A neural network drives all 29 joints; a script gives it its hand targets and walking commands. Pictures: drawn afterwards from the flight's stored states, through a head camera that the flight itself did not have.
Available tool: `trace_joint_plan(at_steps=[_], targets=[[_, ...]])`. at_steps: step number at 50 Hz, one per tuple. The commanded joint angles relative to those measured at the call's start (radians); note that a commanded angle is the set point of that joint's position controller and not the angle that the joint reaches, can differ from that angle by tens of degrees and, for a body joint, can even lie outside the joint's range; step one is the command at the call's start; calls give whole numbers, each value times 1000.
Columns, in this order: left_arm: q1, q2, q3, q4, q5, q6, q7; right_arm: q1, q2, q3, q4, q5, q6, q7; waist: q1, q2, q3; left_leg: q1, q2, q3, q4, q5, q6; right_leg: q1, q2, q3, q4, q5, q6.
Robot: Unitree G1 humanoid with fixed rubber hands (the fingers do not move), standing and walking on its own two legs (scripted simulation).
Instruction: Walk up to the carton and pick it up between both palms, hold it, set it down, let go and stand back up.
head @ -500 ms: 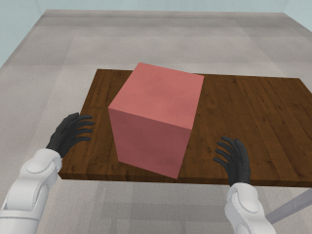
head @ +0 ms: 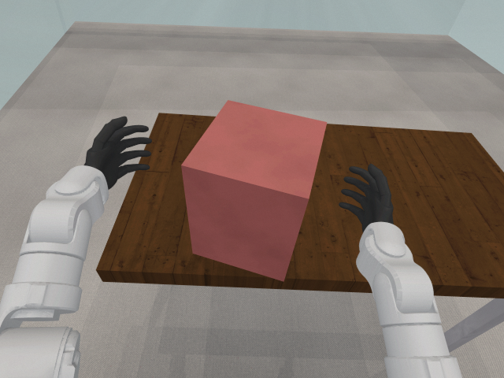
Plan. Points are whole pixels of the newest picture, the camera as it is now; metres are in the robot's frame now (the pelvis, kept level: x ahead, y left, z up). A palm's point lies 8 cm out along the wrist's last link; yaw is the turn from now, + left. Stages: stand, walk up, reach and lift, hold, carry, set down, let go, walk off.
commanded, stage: reach and lift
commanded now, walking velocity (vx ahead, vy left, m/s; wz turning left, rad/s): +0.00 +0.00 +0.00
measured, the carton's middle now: (256, 191) +0.46 +0.01 +0.03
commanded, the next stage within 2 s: none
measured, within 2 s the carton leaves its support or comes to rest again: neither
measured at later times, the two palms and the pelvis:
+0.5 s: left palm (117, 120) +0.43 +0.23 +0.20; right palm (364, 169) +0.40 -0.15 +0.16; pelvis +0.02 +0.00 +0.00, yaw +0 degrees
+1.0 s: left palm (133, 88) +0.46 +0.21 +0.24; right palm (382, 137) +0.42 -0.17 +0.21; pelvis +0.01 +0.00 +0.00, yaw +0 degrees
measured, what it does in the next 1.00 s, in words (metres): stands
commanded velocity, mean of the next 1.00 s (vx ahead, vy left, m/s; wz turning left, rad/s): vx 0.00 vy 0.00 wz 0.00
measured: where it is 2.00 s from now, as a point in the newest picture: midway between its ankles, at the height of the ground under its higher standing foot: outside the picture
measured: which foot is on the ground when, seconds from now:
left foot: down 0.00-1.00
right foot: down 0.00-1.00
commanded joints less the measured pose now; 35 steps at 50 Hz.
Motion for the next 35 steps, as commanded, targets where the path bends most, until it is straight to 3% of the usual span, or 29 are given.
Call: trace_joint_plan(at_steps=[1, 2, 3, 5, 7, 8, 9, 11, 12, 14, 15, 16, 17, 18, 19, 20, 22, 23, 24, 26, 27, 28, 29, 30, 31, 33, 34, 35], targets=[[-503, 228, -28, 49, -79, -63, -1, -497, -62, -144, -86, -19, -30, -7, -111, 78, -324, -58, 5, -24, -139, -135, 55, 36, -44, 8, -104, 56, 5], [-477, 215, -9, 81, -49, -55, -4, -458, -64, -138, -20, -34, -30, -8, -125, 82, -330, -31, 3, -30, -138, -105, 48, 32, -38, 13, -114, 87, 8], [-498, 261, 0, 102, -56, -67, -2, -492, -49, -107, -43, -5, -38, -14, -102, 78, -353, -47, -7, -21, -125, -73, 54, 59, -48, 19, -101, 121, 21], [-594, 259, -1, 106, -35, -70, 5, -535, -80, -143, 72, -20, -35, -17, -143, 86, -360, -3, -1, -33, -124, -52, 44, 50, -38, -1, -101, 163, 15], [-667, 248, -37, 88, -55, -108, 6, -663, -104, -176, 66, -34, -56, -13, -155, 99, -402, 5, 7, -35, -123, -74, 37, 33, -25, -17, -97, 143, 11], [-653, 238, -46, 57, -49, -118, 7, -632, -74, -136, 73, -14, -62, -14, -134, 122, -460, 24, 4, -29, -119, 7, 28, 72, -33, -17, -101, 206, 12], [-651, 253, -46, 96, -56, -101, 10, -614, -108, -184, 97, -40, -65, -26, -179, 100, -453, 42, 1, -33, -112, 7, 21, 51, -25, -20, -95, 246, 17], [-628, 267, -28, 92, -57, -95, -1, -628, -107, -153, 98, -9, -76, -34, -174, 87, -476, 63, -7, -29, -89, 134, 18, 77, -21, -37, -84, 373, 29], [-660, 260, -17, 85, -40, -91, -2, -669, -121, -153, 99, 0, -91, -31, -155, 80, -509, 76, -7, -36, -85, 190, 12, 99, -12, -38, -79, 420, 26], [-667, 253, -22, 108, -15, -78, -1, -664, -94, -124, 167, 17, -82, -40, -164, 122, -478, 84, -12, -28, -74, 209, 5, 105, -20, -28, -82, 464, 37], [-630, 263, 2, 87, -6, -66, -5, -636, -129, -142, 138, 22, -89, -39, -165, 110, -493, 117, -8, -27, -66, 285, -5, 110, -5, -49, -68, 529, 41], [-682, 270, -23, 31, -25, -66, -7, -699, -131, -127, 104, 30, -96, -37, -174, 97, -549, 112, -8, -32, -54, 302, -3, 120, -10, -39, -72, 542, 44], [-654, 266, -8, 84, -11, -44, -10, -684, -152, -130, 147, 38, -92, -36, -175, 117, -507, 124, -13, -33, -53, 294, -15, 118, -6, -47, -69, 546, 42], [-703, 262, -24, 32, -19, -44, 0, -711, -147, -153, 110, 31, -104, -40, -193, 103, -539, 129, -9, -29, -54, 275, -14, 106, -3, -52, -76, 504, 46], [-724, 271, -25, 21, -33, -44, 3, -733, -150, -149, 93, 32, -110, -42, -200, 116, -578, 134, -11, -37, -40, 333, -20, 103, -3, -60, -64, 563, 47], [-667, 256, -15, 80, -5, -27, 3, -698, -150, -126, 175, 47, -98, -35, -186, 129, -495, 142, -8, -39, -41, 342, -22, 84, -1, -54, -70, 545, 50], [-760, 288, -3, 25, -15, -31, 15, -772, -195, -186, 154, 11, -105, -40, -203, 106, -596, 154, 0, -43, -36, 352, -28, 76, 8, -66, -77, 531, 48], [-782, 265, -23, 92, -3, -32, 14, -802, -180, -177, 189, 16, -106, -32, -206, 130, -554, 141, 4, -47, -34, 322, -28, 65, 7, -67, -80, 481, 36], [-793, 277, -12, 114, -16, -26, 18, -812, -160, -136, 209, 43, -101, -27, -178, 121, -532, 122, 0, -44, -43, 295, -19, 73, 4, -65, -82, 481, 40], [-878, 290, -42, 225, -22, -41, 20, -919, -187, -175, 277, 41, -97, -20, -205, 128, -505, 81, 1, -46, -55, 231, -18, 23, -6, -68, -86, 417, 25], [-895, 278, -85, 183, -45, -50, 24, -925, -187, -174, 249, 48, -101, -13, -224, 128, -603, 97, -4, -47, -40, 236, -21, 30, -7, -66, -90, 434, 23], [-913, 286, -65, 212, -41, -65, 32, -948, -179, -175, 287, 34, -105, -5, -211, 143, -578, 99, 3, -55, -36, 237, -27, 1, -3, -69, -82, 399, 25], [-915, 272, -77, 313, -36, -65, 25, -948, -200, -162, 372, 27, -106, -1, -216, 127, -520, 101, 12, -60, -45, 225, -27, -4, -1, -72, -93, 394, 18], [-936, 253, -119, 306, -59, -69, 22, -982, -211, -170, 330, 32, -112, -2, -235, 121, -547, 127, 6, -60, -38, 235, -28, -6, 5, -74, -98, 388, 12], [-949, 276, -126, 370, -61, -90, 24, -1017, -198, -169, 367, 35, -116, 3, -225, 128, -568, 73, 2, -59, -33, 211, -28, 1, -4, -69, -95, 388, 13], [-982, 277, -134, 489, -70, -131, 20, -1041, -166, -153, 431, 31, -124, 0, -220, 82, -574, 35, -2, -50, -48, 150, -4, 13, -17, -62, -93, 393, 14], [-998, 271, -143, 503, -71, -143, 20, -1070, -179, -145, 454, 31, -123, 5, -229, 77, -556, 44, -11, -46, -55, 125, -1, 11, -19, -62, -92, 392, 20], [-1011, 263, -150, 540, -48, -165, 22, -1071, -181, -158, 505, 35, -129, 9, -237, 108, -587, 39, -6, -52, -55, 154, -5, 20, -23, -63, -89, 413, 14]])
